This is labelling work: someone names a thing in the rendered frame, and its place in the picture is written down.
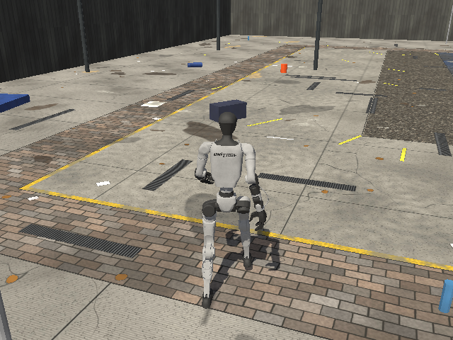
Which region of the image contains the left robot shin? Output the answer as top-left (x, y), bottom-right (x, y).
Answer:
top-left (202, 246), bottom-right (213, 298)

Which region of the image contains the robot left upper arm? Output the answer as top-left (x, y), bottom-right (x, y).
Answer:
top-left (195, 142), bottom-right (213, 177)

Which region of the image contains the robot left forearm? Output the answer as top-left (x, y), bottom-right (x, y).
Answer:
top-left (195, 168), bottom-right (206, 181)

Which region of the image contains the robot left hand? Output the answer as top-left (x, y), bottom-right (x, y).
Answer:
top-left (200, 172), bottom-right (214, 184)

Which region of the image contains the robot right upper arm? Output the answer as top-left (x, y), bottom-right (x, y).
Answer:
top-left (241, 143), bottom-right (256, 184)

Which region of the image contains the robot right hand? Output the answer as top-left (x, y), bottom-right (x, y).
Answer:
top-left (249, 210), bottom-right (267, 231)

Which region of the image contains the robot right forearm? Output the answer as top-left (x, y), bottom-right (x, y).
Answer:
top-left (249, 174), bottom-right (265, 212)

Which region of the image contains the humanoid robot torso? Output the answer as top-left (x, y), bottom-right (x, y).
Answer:
top-left (210, 139), bottom-right (243, 213)

